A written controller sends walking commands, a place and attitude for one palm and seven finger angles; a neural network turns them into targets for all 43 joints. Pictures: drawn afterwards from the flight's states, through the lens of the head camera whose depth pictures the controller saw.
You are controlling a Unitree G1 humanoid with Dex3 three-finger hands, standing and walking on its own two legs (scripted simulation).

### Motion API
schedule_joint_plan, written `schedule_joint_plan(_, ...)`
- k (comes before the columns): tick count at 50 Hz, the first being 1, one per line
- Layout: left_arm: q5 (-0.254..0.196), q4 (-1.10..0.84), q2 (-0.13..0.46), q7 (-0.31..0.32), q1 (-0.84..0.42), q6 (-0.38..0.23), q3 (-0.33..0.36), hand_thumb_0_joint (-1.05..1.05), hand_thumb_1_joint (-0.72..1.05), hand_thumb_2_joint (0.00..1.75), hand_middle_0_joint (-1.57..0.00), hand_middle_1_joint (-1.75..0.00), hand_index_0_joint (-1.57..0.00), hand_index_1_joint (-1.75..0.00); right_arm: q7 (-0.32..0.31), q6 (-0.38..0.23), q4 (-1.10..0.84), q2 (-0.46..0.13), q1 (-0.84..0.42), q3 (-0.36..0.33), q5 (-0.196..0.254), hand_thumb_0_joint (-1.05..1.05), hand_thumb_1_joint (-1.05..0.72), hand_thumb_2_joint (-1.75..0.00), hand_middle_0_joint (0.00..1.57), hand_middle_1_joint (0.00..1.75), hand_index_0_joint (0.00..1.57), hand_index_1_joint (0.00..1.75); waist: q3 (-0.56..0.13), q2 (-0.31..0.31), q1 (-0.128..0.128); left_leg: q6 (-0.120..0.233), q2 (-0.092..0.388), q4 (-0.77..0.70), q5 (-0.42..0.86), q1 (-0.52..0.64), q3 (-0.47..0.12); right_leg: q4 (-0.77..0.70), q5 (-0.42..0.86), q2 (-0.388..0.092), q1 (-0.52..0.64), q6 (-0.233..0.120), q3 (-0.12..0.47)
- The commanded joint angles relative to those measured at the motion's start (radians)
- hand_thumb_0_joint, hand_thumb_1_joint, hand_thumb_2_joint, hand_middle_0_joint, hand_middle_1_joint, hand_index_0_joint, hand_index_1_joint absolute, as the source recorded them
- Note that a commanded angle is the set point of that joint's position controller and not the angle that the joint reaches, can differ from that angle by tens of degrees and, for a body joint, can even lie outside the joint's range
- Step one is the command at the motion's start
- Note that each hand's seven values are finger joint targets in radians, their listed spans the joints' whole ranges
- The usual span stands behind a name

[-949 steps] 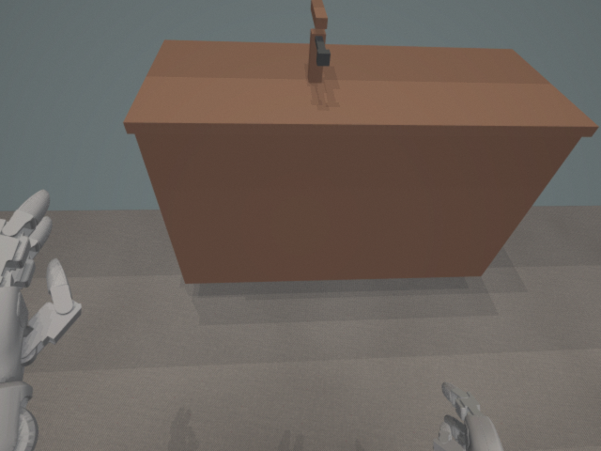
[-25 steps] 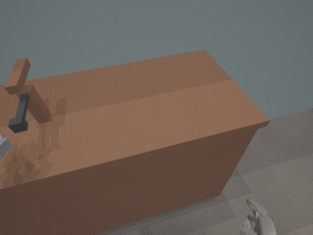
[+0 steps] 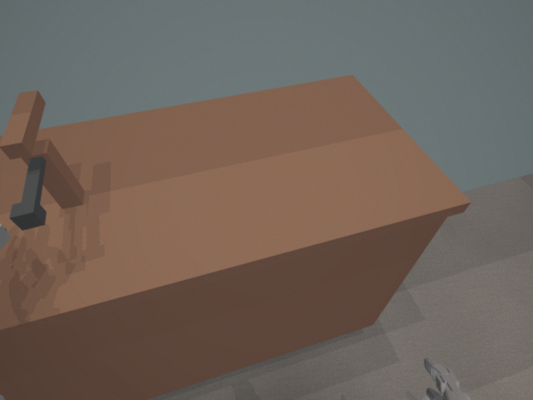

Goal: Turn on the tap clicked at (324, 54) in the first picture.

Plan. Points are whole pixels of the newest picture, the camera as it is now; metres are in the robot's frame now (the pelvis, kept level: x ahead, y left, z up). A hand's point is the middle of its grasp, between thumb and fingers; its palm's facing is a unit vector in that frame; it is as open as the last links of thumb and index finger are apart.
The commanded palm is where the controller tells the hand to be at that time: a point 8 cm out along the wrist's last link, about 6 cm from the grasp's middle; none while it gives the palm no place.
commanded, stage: reach beside the lever's end, fingers flat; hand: left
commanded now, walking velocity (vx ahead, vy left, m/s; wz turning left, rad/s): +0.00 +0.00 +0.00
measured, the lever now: (28, 214) +0.31 +0.35 +0.13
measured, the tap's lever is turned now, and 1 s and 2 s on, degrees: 3 3 3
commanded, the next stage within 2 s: push the lever round in 1.52 s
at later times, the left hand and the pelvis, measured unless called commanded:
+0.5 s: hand (0, 249) +0.26 +0.37 +0.12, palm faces +0.58 -0.81 -0.09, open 7.8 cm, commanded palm +0.21 +0.40 +0.12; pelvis -0.01 +0.01 +0.00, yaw +1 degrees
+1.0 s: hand out of the picture +0.26 +0.38 +0.12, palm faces +0.62 -0.78 -0.10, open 7.8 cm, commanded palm +0.21 +0.42 +0.12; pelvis -0.01 -0.02 +0.00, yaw +1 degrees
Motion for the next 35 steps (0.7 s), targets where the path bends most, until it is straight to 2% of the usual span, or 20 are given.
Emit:
schedule_joint_plan(1,-0.022,-0.238,0.322,0.020,-0.048,-0.050,0.120,0.00,0.90,0.90,-0.15,-0.15,-0.15,-0.15,-0.004,-0.051,-0.158,-0.134,-0.065,-0.051,0.006,0.00,-0.90,-0.90,0.20,0.30,0.20,0.30,-0.233,0.060,0.051,-0.003,0.007,-0.092,0.399,0.042,-0.018,-0.044,0.247,-0.007,0.190,-0.005,0.008)
schedule_joint_plan(2,-0.026,-0.254,0.300,0.027,-0.039,-0.040,0.108,0.00,0.90,0.90,-0.15,-0.15,-0.15,-0.15,0.000,-0.049,-0.162,-0.131,-0.063,-0.052,0.005,0.00,-0.90,-0.90,0.20,0.30,0.20,0.30,-0.221,0.036,0.048,-0.004,0.006,-0.093,0.407,0.038,-0.017,-0.045,0.254,-0.007,0.185,-0.002,0.006)
schedule_joint_plan(5,-0.025,-0.314,0.311,0.053,-0.001,-0.030,0.141,0.00,0.90,0.90,-0.15,-0.15,-0.15,-0.15,0.009,-0.044,-0.171,-0.127,-0.071,-0.055,0.000,0.00,-0.90,-0.90,0.20,0.30,0.20,0.30,-0.201,0.033,0.057,-0.011,0.007,-0.098,0.436,0.034,-0.015,-0.048,0.267,-0.008,0.190,-0.002,0.004)
schedule_joint_plan(6,-0.017,-0.345,0.337,0.068,0.024,-0.035,0.170,0.00,0.90,0.90,-0.15,-0.15,-0.15,-0.15,0.010,-0.042,-0.170,-0.124,-0.078,-0.055,-0.002,0.00,-0.90,-0.90,0.20,0.30,0.20,0.30,-0.207,0.072,0.069,-0.015,0.010,-0.095,0.476,0.044,-0.013,-0.045,0.279,-0.010,0.200,-0.004,0.006)
schedule_joint_plan(9,-0.006,-0.455,0.293,0.083,-0.035,-0.061,0.122,0.00,0.90,0.90,-0.15,-0.15,-0.15,-0.15,0.012,-0.047,-0.168,-0.116,-0.076,-0.054,-0.011,0.00,-0.90,-0.90,0.20,0.30,0.20,0.30,-0.225,0.110,0.040,-0.027,0.013,-0.086,0.511,0.092,-0.014,-0.035,0.277,-0.007,0.171,-0.004,0.009)
schedule_joint_plan(11,-0.003,-0.499,0.258,0.082,-0.090,-0.081,0.085,0.00,0.90,0.90,-0.15,-0.15,-0.15,-0.15,0.007,-0.054,-0.155,-0.111,-0.088,-0.048,-0.013,0.00,-0.90,-0.90,0.20,0.30,0.20,0.30,-0.202,0.139,0.025,-0.033,0.018,-0.084,0.503,0.114,-0.020,-0.037,0.254,-0.004,0.142,-0.007,0.012)
schedule_joint_plan(12,-0.008,-0.467,0.256,0.076,-0.066,-0.079,0.087,0.00,0.90,0.90,-0.15,-0.15,-0.15,-0.15,0.002,-0.054,-0.144,-0.115,-0.080,-0.053,-0.012,0.00,-0.90,-0.90,0.20,0.30,0.20,0.30,-0.200,0.124,0.020,-0.033,0.019,-0.085,0.473,0.115,-0.021,-0.039,0.229,0.000,0.131,-0.008,0.011)
schedule_joint_plan(13,-0.015,-0.465,0.220,0.064,-0.117,-0.079,0.044,0.00,0.90,0.90,-0.15,-0.15,-0.15,-0.15,-0.003,-0.057,-0.139,-0.117,-0.088,-0.049,-0.011,0.00,-0.90,-0.90,0.20,0.30,0.20,0.30,-0.178,0.110,0.002,-0.032,0.013,-0.085,0.428,0.112,-0.021,-0.042,0.218,-0.001,0.114,-0.007,0.011)
schedule_joint_plan(14,-0.020,-0.428,0.218,0.052,-0.125,-0.071,0.040,0.00,0.90,0.90,-0.15,-0.15,-0.15,-0.15,-0.010,-0.058,-0.130,-0.121,-0.091,-0.048,-0.007,0.00,-0.90,-0.90,0.20,0.30,0.20,0.30,-0.156,0.091,-0.002,-0.032,0.014,-0.090,0.390,0.098,-0.027,-0.043,0.193,-0.002,0.104,-0.009,0.009)
schedule_joint_plan(15,-0.026,-0.424,0.189,0.036,-0.166,-0.064,0.000,0.00,0.90,0.90,-0.15,-0.15,-0.15,-0.15,-0.015,-0.060,-0.129,-0.123,-0.100,-0.045,-0.004,0.00,-0.90,-0.90,0.20,0.30,0.20,0.30,-0.148,0.087,-0.014,-0.029,0.008,-0.094,0.338,0.097,-0.029,-0.046,0.169,-0.004,0.089,-0.008,0.011)
schedule_joint_plan(20,-0.021,-0.332,0.213,0.014,-0.215,0.016,-0.019,0.00,0.90,0.90,-0.15,-0.15,-0.15,-0.15,-0.038,-0.051,-0.135,-0.132,-0.126,-0.034,0.008,0.00,-0.90,-0.90,0.20,0.30,0.20,0.30,-0.134,0.036,-0.009,-0.016,-0.001,-0.115,0.203,0.051,-0.041,-0.057,0.099,-0.013,0.086,-0.008,0.009)
schedule_joint_plan(21,-0.009,-0.351,0.250,0.028,-0.233,0.016,0.008,0.00,0.90,0.90,-0.15,-0.15,-0.15,-0.15,-0.039,-0.049,-0.135,-0.130,-0.135,-0.030,0.009,0.00,-0.90,-0.90,0.20,0.30,0.20,0.30,-0.151,0.064,-0.001,-0.018,0.002,-0.114,0.219,0.060,-0.041,-0.056,0.108,-0.013,0.099,-0.011,0.011)
schedule_joint_plan(22,-0.002,-0.371,0.241,0.036,-0.232,0.016,-0.001,0.00,0.90,0.90,-0.15,-0.15,-0.15,-0.15,-0.036,-0.048,-0.144,-0.124,-0.132,-0.031,0.003,0.00,-0.90,-0.90,0.20,0.30,0.20,0.30,-0.180,0.076,0.006,-0.020,-0.003,-0.112,0.240,0.071,-0.038,-0.055,0.122,-0.014,0.111,-0.011,0.013)
schedule_joint_plan(23,0.001,-0.364,0.272,0.050,-0.215,0.014,0.029,0.00,0.90,0.90,-0.15,-0.15,-0.15,-0.15,-0.032,-0.046,-0.146,-0.123,-0.127,-0.031,0.001,0.00,-0.90,-0.90,0.20,0.30,0.20,0.30,-0.193,0.085,0.016,-0.025,-0.001,-0.111,0.252,0.069,-0.040,-0.054,0.125,-0.012,0.121,-0.012,0.012)
schedule_joint_plan(25,0.008,-0.385,0.276,0.074,-0.195,-0.006,0.040,0.00,0.90,0.90,-0.15,-0.15,-0.15,-0.15,-0.024,-0.044,-0.155,-0.116,-0.129,-0.029,-0.004,0.00,-0.90,-0.90,0.20,0.30,0.20,0.30,-0.220,0.084,0.027,-0.027,0.000,-0.104,0.290,0.068,-0.036,-0.044,0.148,-0.010,0.141,-0.012,0.011)
schedule_joint_plan(26,0.013,-0.400,0.297,0.093,-0.179,-0.022,0.069,0.00,0.90,0.90,-0.15,-0.15,-0.15,-0.15,-0.020,-0.042,-0.154,-0.111,-0.129,-0.029,-0.006,0.00,-0.90,-0.90,0.20,0.30,0.20,0.30,-0.230,0.080,0.037,-0.029,0.004,-0.101,0.315,0.071,-0.037,-0.040,0.164,-0.007,0.157,-0.013,0.010)
schedule_joint_plan(27,0.013,-0.401,0.276,0.100,-0.143,-0.030,0.063,0.00,0.90,0.90,-0.15,-0.15,-0.15,-0.15,-0.013,-0.041,-0.160,-0.107,-0.125,-0.030,-0.010,0.00,-0.90,-0.90,0.20,0.30,0.20,0.30,-0.241,0.097,0.043,-0.030,0.001,-0.097,0.344,0.069,-0.028,-0.037,0.190,-0.008,0.169,-0.013,0.013)
schedule_joint_plan(29,0.003,-0.357,0.297,0.104,-0.070,-0.030,0.105,0.00,0.90,0.90,-0.15,-0.15,-0.15,-0.15,-0.006,-0.030,-0.162,-0.108,-0.119,-0.033,-0.008,0.00,-0.90,-0.90,0.20,0.30,0.20,0.30,-0.231,0.061,0.051,-0.024,0.001,-0.091,0.356,0.038,-0.018,-0.037,0.216,-0.007,0.185,-0.009,0.010)
schedule_joint_plan(32,-0.008,-0.310,0.274,0.088,-0.073,-0.003,0.088,0.00,0.90,0.90,-0.15,-0.15,-0.15,-0.15,-0.004,-0.015,-0.164,-0.109,-0.124,-0.029,0.002,0.00,-0.90,-0.90,0.20,0.30,0.20,0.30,-0.170,0.071,0.038,-0.016,-0.002,-0.093,0.318,0.005,-0.009,-0.047,0.208,-0.009,0.168,-0.007,0.013)
schedule_joint_plan(35,-0.023,-0.261,0.300,0.058,-0.106,0.024,0.100,0.00,0.90,0.90,-0.15,-0.15,-0.15,-0.15,-0.012,-0.007,-0.167,-0.125,-0.116,-0.034,0.007,0.00,-0.90,-0.90,0.20,0.30,0.20,0.30,-0.150,0.002,0.021,0.005,-0.007,-0.090,0.255,-0.024,0.001,-0.065,0.186,-0.010,0.159,0.002,0.020)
